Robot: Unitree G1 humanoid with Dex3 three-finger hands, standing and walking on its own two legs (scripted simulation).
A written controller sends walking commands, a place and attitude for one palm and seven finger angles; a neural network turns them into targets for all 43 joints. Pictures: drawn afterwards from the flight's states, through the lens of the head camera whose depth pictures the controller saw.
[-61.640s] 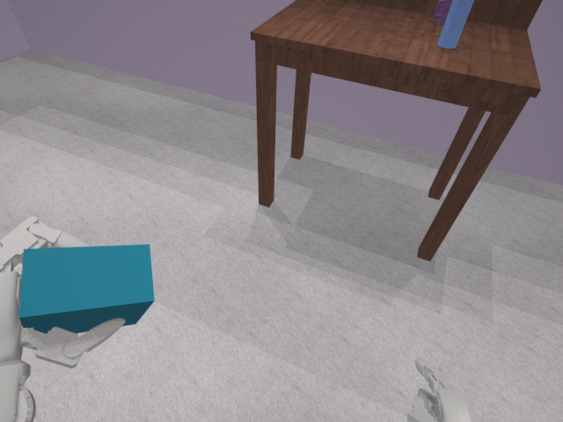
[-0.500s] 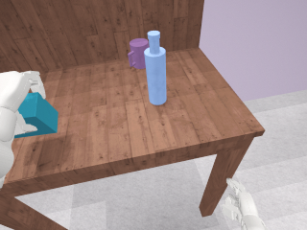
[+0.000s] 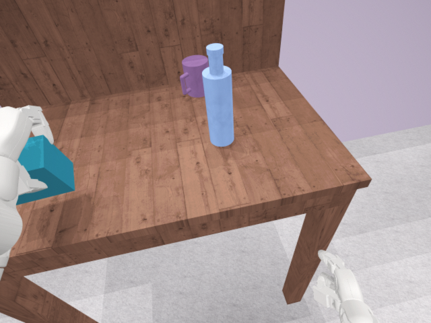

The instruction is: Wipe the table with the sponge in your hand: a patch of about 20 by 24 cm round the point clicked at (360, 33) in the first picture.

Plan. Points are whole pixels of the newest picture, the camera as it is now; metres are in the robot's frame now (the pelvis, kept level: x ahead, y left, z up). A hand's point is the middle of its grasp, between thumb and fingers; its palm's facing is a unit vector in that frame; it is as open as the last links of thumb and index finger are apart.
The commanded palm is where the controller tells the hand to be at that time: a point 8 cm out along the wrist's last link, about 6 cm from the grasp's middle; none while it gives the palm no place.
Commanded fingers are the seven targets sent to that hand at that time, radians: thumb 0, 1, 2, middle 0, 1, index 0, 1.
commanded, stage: lower the sponge onto the table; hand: left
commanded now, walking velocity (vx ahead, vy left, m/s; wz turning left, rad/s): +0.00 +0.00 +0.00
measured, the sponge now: (31, 176) +0.25 +0.39 +0.16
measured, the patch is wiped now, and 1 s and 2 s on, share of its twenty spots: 0.95 0.95 0.95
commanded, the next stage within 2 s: wipe forward along the first lane in 0.60 s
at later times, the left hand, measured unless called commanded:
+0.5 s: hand (36, 187) +0.23 +0.36 +0.16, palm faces +0.00 -0.02 -1.00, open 9.8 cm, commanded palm +0.21 +0.34 +0.23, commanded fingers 0.00 0.10 1.30 -1.20 -1.60 -1.20 -1.60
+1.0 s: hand (55, 173) +0.27 +0.35 +0.15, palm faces -0.05 +0.02 -1.00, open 9.8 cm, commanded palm +0.25 +0.34 +0.21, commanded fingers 0.00 0.10 1.30 -1.20 -1.60 -1.20 -1.60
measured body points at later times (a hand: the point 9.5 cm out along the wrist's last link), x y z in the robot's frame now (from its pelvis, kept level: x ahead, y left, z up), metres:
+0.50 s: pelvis +0.00 -0.01 +0.00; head +0.00 -0.05 +0.45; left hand +0.23 +0.35 +0.21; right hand +0.24 -0.21 -0.09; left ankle +0.03 +0.10 -0.74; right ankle +0.02 -0.12 -0.74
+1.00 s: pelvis +0.00 +0.00 +0.00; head +0.01 -0.04 +0.45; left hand +0.27 +0.35 +0.21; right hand +0.22 -0.21 -0.10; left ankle +0.03 +0.10 -0.74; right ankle +0.02 -0.12 -0.74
